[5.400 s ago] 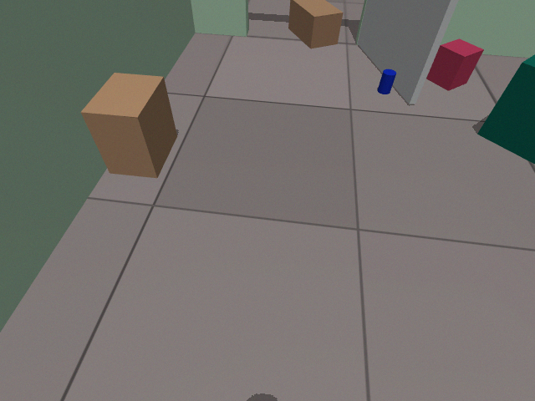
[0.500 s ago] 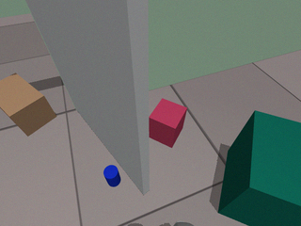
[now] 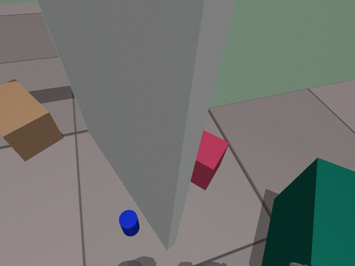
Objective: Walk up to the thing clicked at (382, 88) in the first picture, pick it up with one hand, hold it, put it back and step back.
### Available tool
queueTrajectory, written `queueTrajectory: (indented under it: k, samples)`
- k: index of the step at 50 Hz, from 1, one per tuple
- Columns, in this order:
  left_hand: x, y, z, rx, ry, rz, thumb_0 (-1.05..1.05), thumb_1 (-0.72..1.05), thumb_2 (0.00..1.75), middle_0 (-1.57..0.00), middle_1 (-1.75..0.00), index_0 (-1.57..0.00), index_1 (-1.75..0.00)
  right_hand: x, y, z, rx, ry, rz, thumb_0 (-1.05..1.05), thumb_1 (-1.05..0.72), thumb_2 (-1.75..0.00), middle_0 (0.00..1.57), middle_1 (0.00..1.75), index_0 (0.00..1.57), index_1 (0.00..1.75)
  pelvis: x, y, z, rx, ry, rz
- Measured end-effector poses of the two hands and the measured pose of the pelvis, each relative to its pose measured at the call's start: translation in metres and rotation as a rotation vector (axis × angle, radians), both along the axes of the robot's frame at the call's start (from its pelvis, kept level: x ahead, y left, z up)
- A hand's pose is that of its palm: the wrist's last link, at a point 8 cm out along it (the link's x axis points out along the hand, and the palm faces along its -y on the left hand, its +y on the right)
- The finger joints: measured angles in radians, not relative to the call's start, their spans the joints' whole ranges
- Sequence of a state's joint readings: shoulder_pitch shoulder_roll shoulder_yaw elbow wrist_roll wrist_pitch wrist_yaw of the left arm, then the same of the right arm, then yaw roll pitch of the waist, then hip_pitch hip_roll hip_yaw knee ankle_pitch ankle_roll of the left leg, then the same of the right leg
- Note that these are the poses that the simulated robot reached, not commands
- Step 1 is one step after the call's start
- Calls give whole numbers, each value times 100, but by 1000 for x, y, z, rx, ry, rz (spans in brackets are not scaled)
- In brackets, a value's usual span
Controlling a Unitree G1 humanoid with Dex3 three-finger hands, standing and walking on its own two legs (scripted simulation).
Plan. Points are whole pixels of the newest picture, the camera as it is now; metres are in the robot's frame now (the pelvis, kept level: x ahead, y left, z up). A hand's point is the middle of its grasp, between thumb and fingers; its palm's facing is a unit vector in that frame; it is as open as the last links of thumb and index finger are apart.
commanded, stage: walk up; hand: left
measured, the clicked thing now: (129, 223) +0.41 +0.20 -0.68
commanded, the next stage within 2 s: stand in 1.42 s
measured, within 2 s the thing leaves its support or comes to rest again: neither
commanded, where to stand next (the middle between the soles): +0.11 -0.01 m, yaw +0 degrees
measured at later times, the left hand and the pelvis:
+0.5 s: hand out of the picture +0.15 +0.24 -0.13, palm faces -0.03 -0.93 -0.35, open 7.4 cm; pelvis +0.04 -0.01 +0.02, yaw +0 degrees
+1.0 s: hand out of the picture +0.13 +0.24 -0.13, palm faces -0.02 -0.95 -0.33, open 7.4 cm; pelvis +0.05 -0.01 +0.03, yaw +0 degrees
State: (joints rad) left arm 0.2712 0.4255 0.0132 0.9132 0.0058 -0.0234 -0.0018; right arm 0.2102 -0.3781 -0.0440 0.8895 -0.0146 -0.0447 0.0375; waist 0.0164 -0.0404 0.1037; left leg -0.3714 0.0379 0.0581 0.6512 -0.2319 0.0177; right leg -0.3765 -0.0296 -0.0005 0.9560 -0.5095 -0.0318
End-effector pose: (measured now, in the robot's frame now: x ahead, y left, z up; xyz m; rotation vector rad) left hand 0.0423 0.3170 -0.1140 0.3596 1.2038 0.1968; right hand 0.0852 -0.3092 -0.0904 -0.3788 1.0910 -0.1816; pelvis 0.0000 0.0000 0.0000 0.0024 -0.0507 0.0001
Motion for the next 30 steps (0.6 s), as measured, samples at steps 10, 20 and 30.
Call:
queueTrajectory:
  k: [10,20,30]
  samples:
    - [24,-11,5,28,24,-7,1,91,90,-20,-30,-20,-30,9,-15,-15,11,44,-50,0,-90,-90,20,30,21,30,23,-11,-2,-14,3,-12]
    - [70,-24,17,-3,-14,-9,1,91,90,-20,-30,-20,-30,21,0,-21,70,102,-58,0,-91,-90,20,30,20,30,39,-11,11,0,10,-11]
    - [114,-34,24,-41,-78,-15,1,91,90,-20,-30,-20,-30,38,1,-7,56,101,-63,0,-90,-90,20,30,20,30,48,-11,21,-3,6,-3]
